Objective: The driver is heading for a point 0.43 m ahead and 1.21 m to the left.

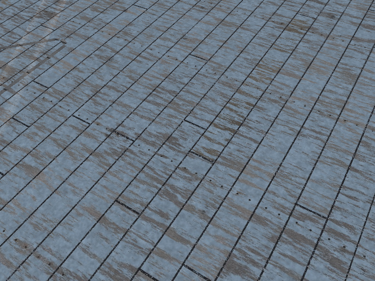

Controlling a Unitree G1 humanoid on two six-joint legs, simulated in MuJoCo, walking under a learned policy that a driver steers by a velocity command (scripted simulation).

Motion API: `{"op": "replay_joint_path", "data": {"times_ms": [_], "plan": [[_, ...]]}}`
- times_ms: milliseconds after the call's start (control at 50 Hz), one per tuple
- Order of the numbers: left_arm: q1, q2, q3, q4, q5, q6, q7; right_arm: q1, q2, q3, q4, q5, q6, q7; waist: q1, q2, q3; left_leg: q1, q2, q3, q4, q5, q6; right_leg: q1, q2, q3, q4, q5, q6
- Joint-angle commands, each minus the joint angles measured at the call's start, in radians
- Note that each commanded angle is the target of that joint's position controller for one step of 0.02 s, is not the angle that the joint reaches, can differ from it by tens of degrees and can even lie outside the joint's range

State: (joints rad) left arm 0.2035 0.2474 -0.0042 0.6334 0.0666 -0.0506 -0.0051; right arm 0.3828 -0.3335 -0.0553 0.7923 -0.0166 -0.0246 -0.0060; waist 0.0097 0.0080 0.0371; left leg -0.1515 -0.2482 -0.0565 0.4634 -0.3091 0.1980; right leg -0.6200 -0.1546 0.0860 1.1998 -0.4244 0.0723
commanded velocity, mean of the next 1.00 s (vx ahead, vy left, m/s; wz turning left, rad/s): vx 1.00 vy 0.00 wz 1.00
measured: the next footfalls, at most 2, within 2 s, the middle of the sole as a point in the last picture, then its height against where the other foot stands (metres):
right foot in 0.20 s outside the picture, level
left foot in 0.64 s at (157, 217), level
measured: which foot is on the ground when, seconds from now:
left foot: down 0.00-0.18, up 0.20-0.62, down 0.64-1.00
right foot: up 0.00-0.18, down 0.20-0.62, up 0.64-1.00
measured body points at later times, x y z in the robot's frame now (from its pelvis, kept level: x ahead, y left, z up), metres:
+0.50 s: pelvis +0.45 -0.01 +0.00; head +0.47 +0.02 +0.45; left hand +0.27 +0.23 -0.12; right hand +0.81 -0.09 -0.03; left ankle +0.55 +0.15 -0.65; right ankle +0.37 -0.19 -0.72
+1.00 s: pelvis +0.85 +0.28 +0.00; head +0.87 +0.31 +0.45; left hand +0.85 +0.62 -0.05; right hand +1.07 +0.07 -0.12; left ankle +0.69 +0.16 -0.72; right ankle +1.11 +0.33 -0.70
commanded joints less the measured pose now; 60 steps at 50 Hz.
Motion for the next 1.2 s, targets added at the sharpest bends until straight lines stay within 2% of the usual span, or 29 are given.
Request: {"op": "replay_joint_path", "data": {"times_ms": [20,120,160,180,200,220,240,260,280,340,440,500,560,620,640,660,680,720,780,840,960,1000,1020,1040,1060,1080,1100,1140,1200], "plan": [[-0.072,0.123,0.027,-0.106,-0.006,0.013,-0.012,-0.117,-0.136,-0.036,-0.099,0.003,-0.058,0.002,0.038,-0.017,0.11,-0.291,0.222,-0.326,-0.303,0.184,0.148,0.066,0.013,-0.085,-0.244,0.149,0.022],[-0.158,0.133,0.026,-0.122,-0.042,0.004,-0.013,-0.031,-0.173,-0.056,-0.056,0.019,-0.063,0.018,-0.036,0.032,0.027,-0.153,0.237,-0.341,-0.226,0.565,0.052,0.324,0.113,-0.095,-0.576,0.466,-0.032],[-0.011,0.207,0.057,-0.081,-0.041,0.0,0.007,-0.024,-0.218,-0.066,-0.046,0.013,-0.058,0.013,0.036,0.015,-0.1,-0.026,0.233,-0.339,0.033,0.845,0.0,0.496,0.173,-0.093,-0.614,0.317,-0.055],[0.183,0.241,0.077,-0.04,-0.043,-0.004,0.023,-0.077,-0.245,-0.07,-0.053,0.009,-0.06,0.017,0.165,0.005,-0.193,-0.097,0.212,-0.316,0.282,0.845,-0.029,0.719,0.159,-0.092,-0.627,0.266,-0.064],[0.399,0.314,0.107,0.001,-0.023,-0.008,0.046,-0.119,-0.162,-0.048,-0.075,0.004,-0.074,0.019,0.257,-0.058,-0.311,-0.246,0.154,-0.25,0.612,0.606,-0.05,0.957,0.009,0.039,-0.623,0.015,-0.089],[0.379,0.38,0.118,0.003,0.02,-0.014,0.042,-0.015,0.005,-0.004,-0.132,0.05,-0.071,0.014,0.139,-0.395,-0.453,-0.52,0.055,-0.141,0.929,-0.209,-0.079,1.134,-0.329,0.589,-0.82,-0.288,-0.179],[0.261,0.32,0.119,-0.013,0.001,-0.005,0.033,-0.088,-0.074,0.001,-0.136,0.017,-0.061,0.003,0.123,-0.326,-0.354,-0.617,0.145,-0.087,0.987,-0.105,-0.062,0.996,-0.306,0.733,-0.933,-0.427,-0.177],[0.166,0.234,0.1,-0.019,-0.008,-0.002,0.031,-0.148,-0.114,-0.01,-0.127,-0.003,-0.047,0.009,0.104,-0.211,-0.209,-0.64,0.213,-0.064,0.958,-0.009,-0.062,0.857,-0.265,0.56,-0.922,-0.379,-0.173],[0.14,0.185,0.089,-0.003,-0.008,0.0,0.025,-0.181,-0.111,-0.009,-0.123,-0.015,-0.034,0.023,0.089,-0.098,-0.125,-0.628,0.255,-0.042,0.93,0.025,-0.068,0.747,-0.226,0.418,-0.913,-0.215,-0.173],[0.197,0.121,0.069,0.087,-0.02,-0.019,0.011,-0.246,-0.021,0.011,-0.168,-0.02,0.005,0.065,0.041,-0.091,-0.001,-0.632,0.32,-0.032,0.907,0.005,-0.082,0.574,-0.179,0.152,-0.959,0.049,-0.147],[0.117,0.123,0.066,0.131,-0.04,-0.063,-0.004,-0.366,-0.002,0.03,-0.264,-0.014,0.029,0.091,-0.046,-0.103,0.082,-0.623,0.336,0.031,0.698,0.215,-0.088,0.46,-0.108,-0.216,-1.068,0.411,-0.108],[0.166,0.161,0.075,0.166,-0.04,-0.065,0.005,-0.467,-0.005,0.039,-0.285,-0.019,0.027,0.111,-0.026,-0.046,0.133,-0.523,0.3,0.17,0.431,0.291,-0.044,0.5,-0.063,-0.363,-1.114,0.62,-0.099],[0.216,0.248,0.092,0.167,-0.041,-0.041,0.02,-0.395,-0.028,0.027,-0.248,-0.011,0.016,0.098,-0.082,-0.093,0.033,-0.34,0.188,0.259,0.339,0.225,0.005,0.658,-0.09,-0.398,-0.919,1.321,-0.095],[0.112,0.306,0.112,0.115,-0.033,0.005,0.024,0.133,-0.142,-0.043,-0.082,-0.002,0.011,0.05,-0.32,-0.097,-0.224,0.27,0.121,0.15,0.246,0.098,0.068,0.474,-0.119,-0.346,-0.201,1.34,-0.102],[0.099,0.226,0.102,0.105,-0.028,0.01,0.011,0.066,-0.202,-0.082,-0.074,0.032,0.027,0.022,-0.245,0.109,-0.172,0.405,0.197,-0.037,0.163,0.004,0.086,0.201,0.077,-0.332,0.186,0.326,-0.068],[0.182,0.154,0.074,-0.025,-0.033,-0.008,-0.001,-0.051,-0.321,-0.092,-0.143,-0.013,0.043,0.024,-0.079,0.266,-0.286,0.621,0.442,-0.6,0.016,0.034,0.268,-0.176,0.177,-0.202,0.492,-0.085,-0.015],[0.079,0.198,0.069,-0.061,-0.037,-0.036,-0.002,0.025,-0.293,-0.094,-0.159,-0.019,0.049,0.01,-0.146,0.083,-0.35,0.618,0.478,-0.764,-0.144,-0.112,0.292,-0.255,0.149,-0.034,0.472,-0.012,-0.028],[0.016,0.18,0.053,-0.057,-0.034,-0.05,0.004,-0.001,-0.205,-0.077,-0.093,-0.005,0.016,-0.006,-0.059,-0.066,-0.075,0.287,0.43,-0.644,-0.22,-0.013,0.217,-0.212,0.059,-0.016,0.236,0.042,-0.034],[0.047,0.167,0.044,-0.031,0.008,0.006,0.005,-0.068,-0.139,-0.045,-0.09,0.006,-0.034,-0.011,0.036,-0.084,-0.008,-0.033,0.314,-0.444,-0.219,0.18,0.185,-0.024,0.011,-0.022,0.049,-0.019,0.001],[-0.135,0.117,0.024,-0.104,-0.007,0.019,-0.008,-0.051,-0.132,-0.042,-0.078,0.004,-0.058,0.003,0.003,-0.055,0.064,-0.206,0.25,-0.38,-0.288,0.199,0.163,0.033,0.012,-0.067,-0.217,0.121,0.021],[-0.248,0.122,0.02,-0.143,-0.042,0.006,-0.011,0.009,-0.162,-0.062,-0.038,0.021,-0.061,0.017,-0.068,0.017,0.012,-0.093,0.248,-0.376,-0.216,0.529,0.05,0.273,0.115,-0.075,-0.6,0.49,-0.029],[-0.115,0.185,0.047,-0.105,-0.043,0.0,0.006,0.003,-0.199,-0.071,-0.032,0.015,-0.056,0.011,-0.007,0.013,-0.085,-0.004,0.239,-0.379,-0.016,0.778,0.0,0.447,0.17,-0.068,-0.64,0.368,-0.049],[0.062,0.225,0.069,-0.065,-0.046,-0.005,0.02,-0.039,-0.235,-0.078,-0.036,0.011,-0.056,0.015,0.106,0.002,-0.171,-0.04,0.218,-0.353,0.206,0.82,-0.027,0.639,0.171,-0.074,-0.651,0.293,-0.059],[0.283,0.283,0.097,-0.017,-0.035,-0.009,0.042,-0.085,-0.194,-0.066,-0.051,0.004,-0.067,0.02,0.216,-0.013,-0.27,-0.181,0.174,-0.31,0.487,0.703,-0.048,0.887,0.084,-0.016,-0.611,0.145,-0.078],[0.412,0.344,0.112,0.012,0.004,-0.015,0.056,-0.08,-0.008,-0.02,-0.094,0.012,-0.077,0.013,0.203,-0.272,-0.365,-0.438,0.078,-0.206,0.841,-0.149,-0.057,1.103,-0.21,0.333,-0.701,-0.192,-0.112],[0.269,0.368,0.123,-0.009,0.002,-0.012,0.041,0.014,-0.027,-0.002,-0.138,0.039,-0.071,0.007,0.075,-0.472,-0.443,-0.598,0.095,-0.126,0.984,-0.167,-0.064,1.074,-0.348,0.849,-0.929,-0.355,-0.187],[0.124,0.239,0.104,-0.042,-0.005,-0.005,0.034,-0.067,-0.094,-0.009,-0.098,0.003,-0.05,0.002,0.068,-0.245,-0.254,-0.633,0.19,-0.094,0.994,-0.04,-0.063,0.893,-0.28,0.723,-0.96,-0.472,-0.193],[0.09,0.15,0.082,-0.004,-0.007,-0.002,0.025,-0.168,-0.092,-0.014,-0.099,-0.02,-0.025,0.033,0.052,-0.037,-0.081,-0.598,0.265,-0.046,0.916,0.038,-0.081,0.67,-0.186,0.373,-0.942,-0.142,-0.171],[0.175,0.103,0.067,0.102,-0.032,-0.03,0.006,-0.242,-0.002,0.013,-0.162,-0.023,0.011,0.07,0.015,-0.087,0.003,-0.627,0.326,-0.038,0.884,0.042,-0.086,0.563,-0.152,0.122,-0.976,0.138,-0.141]]}}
